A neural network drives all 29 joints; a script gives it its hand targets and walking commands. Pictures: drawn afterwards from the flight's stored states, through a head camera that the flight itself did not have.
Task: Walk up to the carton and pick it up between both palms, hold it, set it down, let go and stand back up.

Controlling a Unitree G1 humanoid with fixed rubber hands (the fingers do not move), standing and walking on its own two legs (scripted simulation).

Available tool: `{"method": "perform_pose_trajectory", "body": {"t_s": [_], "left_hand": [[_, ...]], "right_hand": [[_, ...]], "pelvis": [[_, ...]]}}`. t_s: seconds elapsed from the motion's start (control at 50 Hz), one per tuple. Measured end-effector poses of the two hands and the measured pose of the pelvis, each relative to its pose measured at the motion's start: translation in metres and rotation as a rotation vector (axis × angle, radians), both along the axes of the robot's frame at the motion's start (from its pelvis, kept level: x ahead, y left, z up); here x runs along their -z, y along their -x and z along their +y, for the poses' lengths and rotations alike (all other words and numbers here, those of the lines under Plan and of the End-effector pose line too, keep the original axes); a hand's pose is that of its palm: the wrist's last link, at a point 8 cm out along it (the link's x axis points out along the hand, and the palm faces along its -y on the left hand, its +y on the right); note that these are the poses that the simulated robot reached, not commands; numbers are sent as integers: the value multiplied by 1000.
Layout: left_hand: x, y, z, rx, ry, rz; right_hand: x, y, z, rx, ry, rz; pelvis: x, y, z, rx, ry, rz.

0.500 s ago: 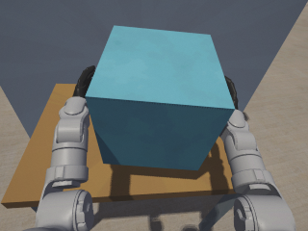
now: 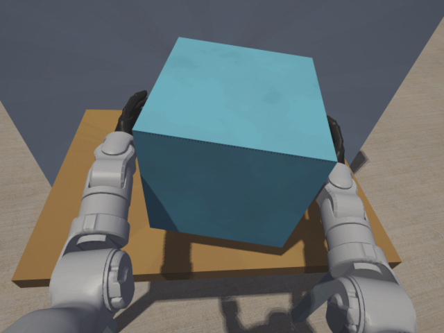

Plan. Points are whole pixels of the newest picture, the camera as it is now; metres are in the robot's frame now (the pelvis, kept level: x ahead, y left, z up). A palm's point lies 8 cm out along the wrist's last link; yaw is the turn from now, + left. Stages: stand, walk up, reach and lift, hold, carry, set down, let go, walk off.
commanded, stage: set down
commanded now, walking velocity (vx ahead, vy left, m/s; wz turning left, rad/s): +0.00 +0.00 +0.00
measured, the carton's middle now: (230, 143) +0.45 -0.01 +0.10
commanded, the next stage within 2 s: none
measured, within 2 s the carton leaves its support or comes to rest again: rests again in 1.94 s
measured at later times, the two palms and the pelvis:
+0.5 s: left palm (127, 136) +0.44 +0.19 +0.12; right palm (315, 162) +0.40 -0.18 +0.11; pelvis +0.02 +0.00 +0.00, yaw +0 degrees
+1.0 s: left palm (133, 141) +0.46 +0.18 +0.09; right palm (310, 170) +0.40 -0.18 +0.08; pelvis +0.02 +0.00 +0.00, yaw +0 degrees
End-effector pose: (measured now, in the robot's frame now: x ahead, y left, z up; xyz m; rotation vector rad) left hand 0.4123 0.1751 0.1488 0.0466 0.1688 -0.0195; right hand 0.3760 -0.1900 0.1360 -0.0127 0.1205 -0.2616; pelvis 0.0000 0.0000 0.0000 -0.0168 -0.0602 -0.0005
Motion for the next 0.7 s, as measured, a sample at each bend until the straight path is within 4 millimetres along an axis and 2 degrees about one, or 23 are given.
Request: {"method": "perform_pose_trajectory", "body": {"t_s": [0.24,0.5,0.7], "left_hand": [[26,-11,5,4,18,35],[30,-27,12,12,-1,42],[46,-37,6,38,-6,79]], "right_hand": [[21,-9,5,8,9,35],[29,-22,12,16,-1,41],[46,-22,8,37,-2,77]], "pelvis": [[-1,-5,-2,4,-1,39],[0,-17,1,-9,3,58],[1,-22,4,-2,4,83]]}}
